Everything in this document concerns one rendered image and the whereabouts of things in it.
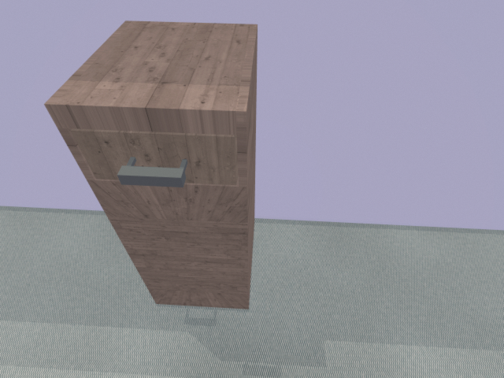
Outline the drawer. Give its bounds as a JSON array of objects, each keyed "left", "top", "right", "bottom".
[{"left": 71, "top": 128, "right": 239, "bottom": 185}]

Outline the cabinet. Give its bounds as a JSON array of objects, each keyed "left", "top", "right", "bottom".
[{"left": 44, "top": 20, "right": 258, "bottom": 309}]

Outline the handle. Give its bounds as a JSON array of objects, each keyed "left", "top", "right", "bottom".
[{"left": 117, "top": 157, "right": 187, "bottom": 187}]

